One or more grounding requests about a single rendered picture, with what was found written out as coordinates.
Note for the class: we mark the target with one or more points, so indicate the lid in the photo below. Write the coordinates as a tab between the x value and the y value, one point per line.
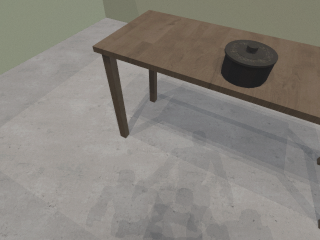
264	57

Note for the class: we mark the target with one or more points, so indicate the pot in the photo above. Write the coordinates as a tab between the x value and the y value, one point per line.
243	76

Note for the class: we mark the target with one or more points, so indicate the table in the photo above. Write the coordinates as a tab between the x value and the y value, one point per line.
193	51

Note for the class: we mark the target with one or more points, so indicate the knob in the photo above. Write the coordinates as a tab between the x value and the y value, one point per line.
252	47

